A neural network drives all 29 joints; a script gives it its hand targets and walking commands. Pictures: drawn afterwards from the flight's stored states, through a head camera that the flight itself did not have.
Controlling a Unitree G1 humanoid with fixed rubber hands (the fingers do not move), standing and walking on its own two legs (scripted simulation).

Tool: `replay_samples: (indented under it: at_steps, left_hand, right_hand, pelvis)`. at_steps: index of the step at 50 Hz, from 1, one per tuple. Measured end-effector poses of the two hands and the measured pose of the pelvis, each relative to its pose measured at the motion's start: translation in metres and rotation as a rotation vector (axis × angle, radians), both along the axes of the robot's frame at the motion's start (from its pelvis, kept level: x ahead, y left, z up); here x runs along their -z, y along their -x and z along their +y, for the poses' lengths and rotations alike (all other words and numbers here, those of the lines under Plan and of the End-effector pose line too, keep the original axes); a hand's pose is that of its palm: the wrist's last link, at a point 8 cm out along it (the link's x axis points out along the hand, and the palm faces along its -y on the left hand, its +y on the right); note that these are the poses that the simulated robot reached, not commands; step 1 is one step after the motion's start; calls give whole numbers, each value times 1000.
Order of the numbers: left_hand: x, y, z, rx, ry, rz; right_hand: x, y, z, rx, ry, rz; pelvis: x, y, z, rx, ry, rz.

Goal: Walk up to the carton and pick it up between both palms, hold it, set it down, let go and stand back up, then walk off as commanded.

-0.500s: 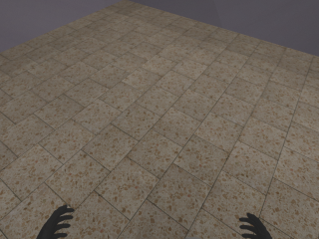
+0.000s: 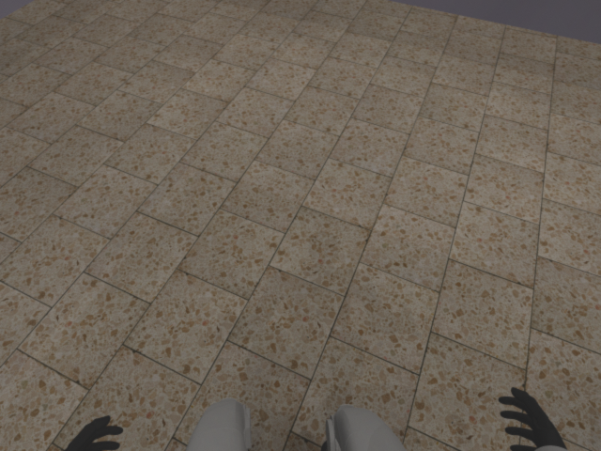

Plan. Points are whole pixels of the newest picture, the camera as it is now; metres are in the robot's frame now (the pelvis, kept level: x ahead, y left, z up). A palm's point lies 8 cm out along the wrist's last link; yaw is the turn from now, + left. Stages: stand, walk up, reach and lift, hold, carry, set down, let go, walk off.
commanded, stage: walk up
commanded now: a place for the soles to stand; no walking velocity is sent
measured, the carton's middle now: out of the picture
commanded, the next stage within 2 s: none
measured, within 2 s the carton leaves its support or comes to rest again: neither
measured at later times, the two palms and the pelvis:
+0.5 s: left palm out of the picture +0.12 +0.17 -0.08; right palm out of the picture -0.05 -0.45 -0.06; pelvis -0.07 -0.09 +0.01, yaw -17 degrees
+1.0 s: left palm out of the picture +0.11 +0.00 -0.08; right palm out of the picture -0.26 -0.52 -0.06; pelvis -0.16 -0.18 +0.01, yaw -35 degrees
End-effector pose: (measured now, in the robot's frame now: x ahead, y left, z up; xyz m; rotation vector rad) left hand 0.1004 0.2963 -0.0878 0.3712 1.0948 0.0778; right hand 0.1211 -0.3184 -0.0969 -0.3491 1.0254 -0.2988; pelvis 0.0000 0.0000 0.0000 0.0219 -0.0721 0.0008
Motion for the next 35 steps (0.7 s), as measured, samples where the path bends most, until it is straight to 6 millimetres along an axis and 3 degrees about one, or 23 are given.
replay_samples:
  at_steps: [9,14,18,22,27,31,35]
  left_hand:
    - [4,-8,-40,77,64,8]
    - [3,-22,-69,138,101,-29]
    - [-1,-28,-89,204,104,-45]
    - [-3,-26,-111,279,77,-30]
    - [-3,-11,-143,343,14,-9]
    - [-14,6,-163,366,-2,21]
    - [-20,1,-182,412,-4,13]
  right_hand:
    - [-28,47,-27,16,48,61]
    - [-52,83,-59,115,98,32]
    - [-59,110,-82,180,113,0]
    - [-53,141,-108,248,95,-32]
    - [-22,184,-141,327,42,-54]
    - [-13,209,-145,347,-1,-40]
    - [-14,240,-149,376,-10,-9]
  pelvis:
    - [-16,22,-24,65,30,33]
    - [-23,35,-38,122,32,14]
    - [-23,46,-53,173,20,7]
    - [-18,61,-74,241,-5,15]
    - [-2,83,-106,314,-5,3]
    - [-9,96,-119,359,2,4]
    - [-14,108,-128,398,14,18]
